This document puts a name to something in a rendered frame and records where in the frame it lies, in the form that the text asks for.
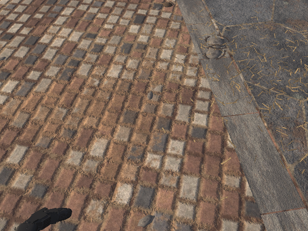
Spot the robot left hand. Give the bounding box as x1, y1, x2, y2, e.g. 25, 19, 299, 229
14, 207, 72, 231

